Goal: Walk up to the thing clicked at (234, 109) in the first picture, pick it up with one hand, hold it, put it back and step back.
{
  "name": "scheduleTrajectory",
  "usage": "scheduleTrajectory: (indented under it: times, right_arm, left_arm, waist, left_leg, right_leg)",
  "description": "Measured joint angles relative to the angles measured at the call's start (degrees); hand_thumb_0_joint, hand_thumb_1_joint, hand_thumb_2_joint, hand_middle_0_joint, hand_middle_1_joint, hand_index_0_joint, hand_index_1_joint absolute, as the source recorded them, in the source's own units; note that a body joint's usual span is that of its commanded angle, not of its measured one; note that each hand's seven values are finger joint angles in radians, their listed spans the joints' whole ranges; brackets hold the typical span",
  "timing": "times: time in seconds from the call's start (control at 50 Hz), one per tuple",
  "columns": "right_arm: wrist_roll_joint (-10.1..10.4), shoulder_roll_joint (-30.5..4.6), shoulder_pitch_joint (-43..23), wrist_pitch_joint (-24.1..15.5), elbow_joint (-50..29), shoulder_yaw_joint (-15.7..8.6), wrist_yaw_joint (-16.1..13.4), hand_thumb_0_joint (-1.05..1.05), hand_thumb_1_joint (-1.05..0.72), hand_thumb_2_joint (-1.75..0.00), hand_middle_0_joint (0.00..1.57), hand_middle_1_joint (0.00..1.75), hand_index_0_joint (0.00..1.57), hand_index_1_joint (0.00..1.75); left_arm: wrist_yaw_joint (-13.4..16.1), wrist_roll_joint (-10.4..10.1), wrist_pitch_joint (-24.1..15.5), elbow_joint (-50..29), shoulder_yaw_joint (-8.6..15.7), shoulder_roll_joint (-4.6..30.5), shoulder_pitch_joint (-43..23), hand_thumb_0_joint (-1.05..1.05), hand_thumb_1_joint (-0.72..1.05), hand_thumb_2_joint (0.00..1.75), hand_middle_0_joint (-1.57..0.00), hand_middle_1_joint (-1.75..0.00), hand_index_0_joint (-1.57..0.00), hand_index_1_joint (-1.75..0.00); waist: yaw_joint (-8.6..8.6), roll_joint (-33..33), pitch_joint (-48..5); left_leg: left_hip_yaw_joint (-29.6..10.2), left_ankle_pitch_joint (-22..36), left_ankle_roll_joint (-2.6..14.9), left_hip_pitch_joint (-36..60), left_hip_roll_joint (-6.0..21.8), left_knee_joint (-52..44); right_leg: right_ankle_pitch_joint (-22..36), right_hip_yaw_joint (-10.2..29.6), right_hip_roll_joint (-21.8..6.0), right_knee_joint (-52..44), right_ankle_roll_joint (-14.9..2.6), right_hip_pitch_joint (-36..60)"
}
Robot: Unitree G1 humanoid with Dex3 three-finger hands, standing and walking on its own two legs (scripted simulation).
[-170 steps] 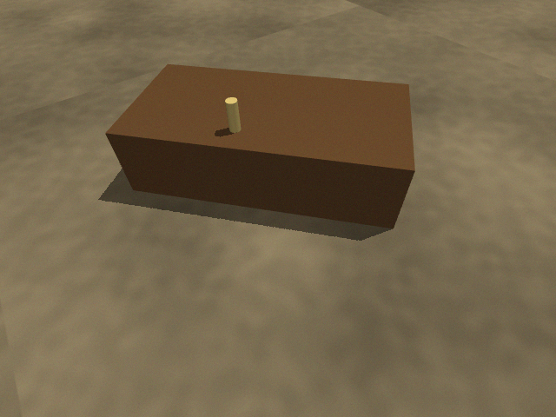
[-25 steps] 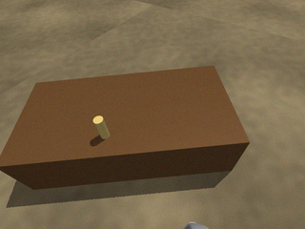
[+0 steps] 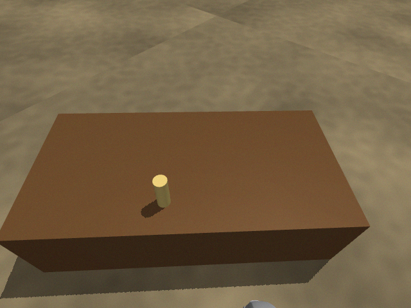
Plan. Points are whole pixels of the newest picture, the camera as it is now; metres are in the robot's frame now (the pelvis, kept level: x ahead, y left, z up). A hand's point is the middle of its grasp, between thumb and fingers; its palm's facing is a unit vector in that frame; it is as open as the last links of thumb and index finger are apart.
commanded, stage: walk up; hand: left
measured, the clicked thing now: (162, 191) +0.56 +0.17 -0.32
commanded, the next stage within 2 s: stand in 1.50 s
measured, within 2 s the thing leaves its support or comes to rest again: neither
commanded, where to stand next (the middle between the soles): +0.11 -0.03 m, yaw -1 degrees
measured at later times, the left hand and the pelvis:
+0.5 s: hand out of the picture +0.15 +0.25 -0.14, palm faces -0.05 -0.94 -0.35, open 7.4 cm; pelvis +0.02 -0.01 +0.01, yaw -1 degrees
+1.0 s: hand out of the picture +0.13 +0.24 -0.13, palm faces -0.02 -0.95 -0.30, open 7.4 cm; pelvis +0.04 -0.01 +0.03, yaw -1 degrees
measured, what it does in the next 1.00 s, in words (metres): steps on the spot: right foot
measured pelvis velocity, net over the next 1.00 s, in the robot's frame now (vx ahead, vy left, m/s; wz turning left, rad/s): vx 0.04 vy -0.01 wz -0.02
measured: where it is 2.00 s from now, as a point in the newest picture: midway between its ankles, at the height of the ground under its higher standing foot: outside the picture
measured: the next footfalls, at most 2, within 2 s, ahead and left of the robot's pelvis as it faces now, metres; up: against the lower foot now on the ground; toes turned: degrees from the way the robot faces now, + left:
right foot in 0.18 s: +0.09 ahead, -0.13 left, +0.00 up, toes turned -3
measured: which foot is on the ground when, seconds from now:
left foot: down 0.00-1.00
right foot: up 0.00-0.16, down 0.18-1.00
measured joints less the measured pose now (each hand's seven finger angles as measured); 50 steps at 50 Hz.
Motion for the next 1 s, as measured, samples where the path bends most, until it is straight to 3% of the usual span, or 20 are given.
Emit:
scheduleTrajectory:
  times: [0.08,0.18,0.2,0.24,0.28,0.34,0.52,1.0]
  right_arm:
    - [0.1,0.4,0.0,-0.9,0.4,1.0,-0.8,0.0,-0.9,-0.9,0.2,0.3,0.21,0.3]
    - [0.9,-0.1,-0.8,-0.7,0.6,1.4,-2.2,0.0,-0.9,-0.9,0.2,0.3,0.21,0.3]
    - [1.1,-0.4,-1.2,-0.5,0.8,1.4,-2.5,0.0,-0.9,-0.9,0.2,0.3,0.21,0.3]
    - [1.6,-0.4,-2.5,0.0,1.6,1.4,-3.0,0.0,-0.9,-0.9,0.2,0.3,0.21,0.3]
    - [1.8,-0.1,-3.4,0.0,2.3,1.5,-3.4,0.0,-0.9,-0.9,0.2,0.3,0.21,0.3]
    - [1.4,0.0,-4.4,-0.6,3.8,1.6,-3.3,0.0,-0.9,-0.9,0.2,0.3,0.2,0.3]
    - [0.8,0.3,-6.0,-0.6,7.5,2.6,-2.5,0.0,-0.9,-0.9,0.2,0.3,0.2,0.3]
    - [0.5,1.4,-7.8,-0.3,13.8,3.0,-2.4,0.0,-0.9,-0.9,0.2,0.3,0.2,0.3]
  left_arm:
    - [-0.8,0.1,0.6,0.6,0.0,-1.4,-2.0,0.01,0.9,0.89,-0.2,-0.3,-0.2,-0.3]
    - [-1.3,0.4,1.6,0.1,0.0,-3.0,-5.1,0.01,0.9,0.89,-0.2,-0.3,-0.2,-0.3]
    - [-1.3,0.6,1.6,0.1,0.0,-3.6,-5.9,0.01,0.9,0.89,-0.2,-0.3,-0.2,-0.3]
    - [-1.5,0.7,1.4,-0.1,-0.1,-4.2,-7.1,0.01,0.9,0.89,-0.2,-0.3,-0.2,-0.3]
    - [-1.8,0.3,1.6,-0.4,-0.4,-4.4,-7.9,0.01,0.9,0.89,-0.2,-0.3,-0.2,-0.3]
    - [-1.9,0.2,2.2,-0.2,-0.9,-4.8,-9.5,0.01,0.9,0.89,-0.2,-0.3,-0.2,-0.3]
    - [-2.5,0.3,1.9,1.8,-0.8,-4.4,-11.8,0.01,0.9,0.89,-0.2,-0.3,-0.2,-0.3]
    - [-2.7,-0.1,3.0,8.6,-0.9,-6.5,-12.3,0.01,0.9,0.89,-0.2,-0.3,-0.2,-0.3]
  waist:
    - [-0.52,-0.5,1.1]
    - [-0.62,0.1,2.2]
    - [-0.51,0.9,2.5]
    - [-0.65,2.1,2.9]
    - [-0.58,1.4,2.5]
    - [-0.63,0.6,1.5]
    - [-0.82,0.7,-0.3]
    - [-0.16,0.8,-1.4]
  left_leg:
    - [0.7,-0.3,0.37,1.5,-0.2,-1.4]
    - [1.1,-2.5,0.07,0.8,0.1,1.4]
    - [0.8,-3.2,-0.19,0.5,0.7,2.5]
    - [0.0,-3.3,-0.13,0.2,1.4,3.6]
    - [-0.4,-3.5,0.45,0.8,0.2,2.5]
    - [0.3,-2.6,-0.7,1.9,-1.0,0.6]
    - [-0.4,0.0,-1.43,4.0,0.1,-4.2]
    - [0.0,5.6,-1.75,11.4,-0.1,-17.1]
  right_leg:
    - [1.0,-2.3,0.0,-6.9,0.16,1.0]
    - [5.2,-3.5,0.8,-15.6,-0.9,5.2]
    - [7.2,-3.8,1.3,-16.9,0.09,5.9]
    - [7.2,-4.3,2.0,-16.8,1.23,6.2]
    - [6.3,-3.7,1.3,-15.6,1.29,5.6]
    - [5.8,-2.8,0.2,-14.8,1.76,5.3]
    - [8.2,-3.7,1.5,-19.7,0.86,7.7]
    - [13.8,-3.9,1.8,-32.9,1.51,15.1]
